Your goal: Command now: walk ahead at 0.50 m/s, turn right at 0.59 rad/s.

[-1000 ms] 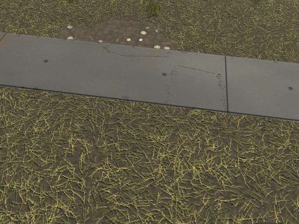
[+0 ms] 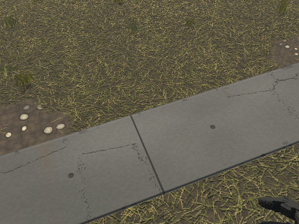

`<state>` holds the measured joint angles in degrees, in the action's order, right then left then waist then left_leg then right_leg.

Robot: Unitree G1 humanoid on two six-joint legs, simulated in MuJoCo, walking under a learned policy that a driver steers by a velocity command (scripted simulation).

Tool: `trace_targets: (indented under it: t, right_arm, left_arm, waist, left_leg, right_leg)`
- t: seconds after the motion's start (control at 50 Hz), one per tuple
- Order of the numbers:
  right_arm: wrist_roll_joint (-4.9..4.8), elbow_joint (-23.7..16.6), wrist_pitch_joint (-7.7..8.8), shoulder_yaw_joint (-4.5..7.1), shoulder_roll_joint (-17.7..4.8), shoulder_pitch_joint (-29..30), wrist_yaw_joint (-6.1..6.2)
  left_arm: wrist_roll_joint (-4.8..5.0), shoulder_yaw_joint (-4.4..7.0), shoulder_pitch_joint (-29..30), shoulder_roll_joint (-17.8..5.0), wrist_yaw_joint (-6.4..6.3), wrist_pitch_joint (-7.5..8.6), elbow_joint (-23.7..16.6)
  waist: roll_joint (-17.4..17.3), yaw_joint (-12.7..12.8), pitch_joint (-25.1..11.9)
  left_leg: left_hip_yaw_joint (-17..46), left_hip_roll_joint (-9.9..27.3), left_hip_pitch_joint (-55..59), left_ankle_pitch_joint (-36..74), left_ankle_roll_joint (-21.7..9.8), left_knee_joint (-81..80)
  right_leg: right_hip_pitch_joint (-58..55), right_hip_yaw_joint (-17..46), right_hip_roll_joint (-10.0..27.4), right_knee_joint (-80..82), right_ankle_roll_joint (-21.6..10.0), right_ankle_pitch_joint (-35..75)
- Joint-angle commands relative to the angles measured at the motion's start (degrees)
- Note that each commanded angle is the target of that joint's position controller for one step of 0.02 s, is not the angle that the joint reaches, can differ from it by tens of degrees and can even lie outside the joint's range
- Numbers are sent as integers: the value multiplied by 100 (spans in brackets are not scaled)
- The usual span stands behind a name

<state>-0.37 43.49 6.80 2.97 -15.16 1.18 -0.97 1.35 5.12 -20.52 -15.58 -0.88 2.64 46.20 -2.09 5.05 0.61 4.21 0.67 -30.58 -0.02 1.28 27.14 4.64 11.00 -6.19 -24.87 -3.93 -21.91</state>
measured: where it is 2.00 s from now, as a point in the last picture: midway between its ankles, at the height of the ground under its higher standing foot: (292, 148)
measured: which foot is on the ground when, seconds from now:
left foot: up 0.00-0.02, down 0.04-0.56, up 0.58-1.00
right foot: down 0.00-0.04, up 0.06-0.54, down 0.56-1.00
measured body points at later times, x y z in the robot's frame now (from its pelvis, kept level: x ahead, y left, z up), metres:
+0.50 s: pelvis +0.26 -0.02 +0.00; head +0.29 -0.04 +0.45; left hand +0.55 +0.13 -0.08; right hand +0.18 -0.31 -0.13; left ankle +0.16 +0.14 -0.73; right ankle +0.37 -0.19 -0.71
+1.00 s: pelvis +0.52 -0.14 +0.00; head +0.54 -0.16 +0.45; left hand +0.73 +0.09 -0.10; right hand +0.59 -0.47 -0.07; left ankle +0.73 -0.11 -0.72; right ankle +0.37 -0.17 -0.73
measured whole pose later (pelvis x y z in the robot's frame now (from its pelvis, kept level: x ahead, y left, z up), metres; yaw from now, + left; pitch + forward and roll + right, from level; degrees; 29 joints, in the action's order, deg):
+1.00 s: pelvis +0.52 -0.14 +0.00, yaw -36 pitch +2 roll +0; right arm -0.3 39.6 6.1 2.3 -16.3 -0.5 -1.9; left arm 1.5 4.6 -22.0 -16.8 -0.9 1.8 40.5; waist -2.4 4.9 0.5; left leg 4.3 0.5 -30.4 -0.9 1.6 28.8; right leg 5.3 11.1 -5.8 -26.7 -3.1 -22.9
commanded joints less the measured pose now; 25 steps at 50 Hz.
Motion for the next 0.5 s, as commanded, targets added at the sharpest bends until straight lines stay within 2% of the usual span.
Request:
trace_targets:
  t: [0.02,0.04,0.06,0.08,0.1,0.12,0.14,0.16,0.2,0.22,0.28,0.32,0.38,0.42,0.46,0.5]
  right_arm:
    - [24,-225,191,312,-908,-531,7]
    - [130,-119,212,399,-1193,-1418,45]
    - [214,39,137,531,-1700,-2175,69]
    - [51,68,89,453,-1313,-2176,35]
    - [12,-65,45,327,-837,-1848,54]
    - [54,-118,-16,267,-694,-1535,70]
    - [91,-91,-53,222,-578,-1305,69]
    - [130,-68,-53,179,-484,-1196,75]
    - [96,10,-17,198,-511,-1189,64]
    - [75,51,8,227,-591,-1219,61]
    - [79,137,23,308,-823,-1313,73]
    - [70,159,-14,323,-889,-1314,88]
    - [34,226,-85,338,-1002,-1504,120]
    - [-12,290,-142,362,-1108,-1688,122]
    - [-77,340,-216,397,-1218,-1780,119]
    - [-140,332,-289,447,-1385,-1742,147]
  left_arm:
    - [-30,132,183,-671,-44,14,-389]
    - [-90,19,292,-386,-16,38,-524]
    - [34,-91,-507,-12,-11,102,-658]
    - [122,-59,-639,-460,-16,121,-611]
    - [113,53,-110,-909,-15,90,-627]
    - [47,73,294,-933,-23,52,-713]
    - [-20,85,521,-854,-9,42,-799]
    - [-16,101,522,-753,20,14,-831]
    - [47,57,434,-487,61,-58,-878]
    - [40,39,501,-421,65,-87,-945]
    - [4,8,772,-365,87,-113,-1114]
    - [14,-15,983,-338,149,-89,-1165]
    - [1,-73,1577,-244,263,-45,-1325]
    - [13,-89,1889,-237,329,-49,-1460]
    - [22,-68,2048,-305,384,-61,-1587]
    - [-11,18,1877,-475,409,-86,-1634]
  waist:
    - [965,-681,-476]
    - [597,-1095,-1199]
    - [-1115,-892,-2097]
    - [-1456,-890,-2065]
    - [-750,-1030,-1215]
    - [-312,-973,-702]
    - [-203,-851,-303]
    - [-313,-698,-148]
    - [-440,-593,-66]
    - [-388,-584,-29]
    - [-213,-601,-35]
    - [-183,-658,-7]
    - [-145,-892,163]
    - [-138,-996,278]
    - [-181,-979,364]
    - [-334,-755,179]
  left_leg:
    - [-110,-30,1611,-261,-323,-287]
    - [576,762,3064,-413,-681,-92]
    - [3033,2174,5211,-1279,-1637,-396]
    - [4252,2506,5314,-2644,-1787,-845]
    - [3409,2234,4587,-2945,-1493,-974]
    - [2547,1976,3800,-2401,-1264,-1039]
    - [1959,1731,3097,-1781,-1187,-1199]
    - [1486,1541,2670,-1369,-1107,-1346]
    - [893,1418,2311,-940,-1133,-1629]
    - [679,1443,2274,-698,-1196,-1735]
    - [117,1523,2449,11,-1289,-1862]
    - [-366,1405,2541,289,-1182,-1866]
    - [-901,1323,2653,352,-1026,-1834]
    - [-1053,1423,2910,371,-969,-1783]
    - [-1177,1558,3252,758,-890,-1603]
    - [-1392,1600,3503,2459,-784,-972]
  right_leg:
    - [374,1124,1120,-482,-519,2343]
    - [1028,723,797,-1884,-302,1995]
    - [3026,-72,-31,-3879,146,-307]
    - [3981,-30,334,-4844,211,-1200]
    - [4274,-31,607,-5161,244,-712]
    - [4147,-270,826,-5116,266,-267]
    - [3980,-317,984,-4824,269,26]
    - [3730,-326,1149,-4596,246,205]
    - [3501,-468,1280,-4296,253,332]
    - [3563,-498,1320,-4138,282,445]
    - [3797,-516,1383,-3503,373,1087]
    - [3711,-637,1358,-2881,368,1710]
    - [3456,-972,1245,-1959,311,2330]
    - [3408,-1136,1181,-1582,245,2258]
    - [3377,-1269,1099,-1325,114,1876]
    - [2868,-1555,793,-1172,-109,1257]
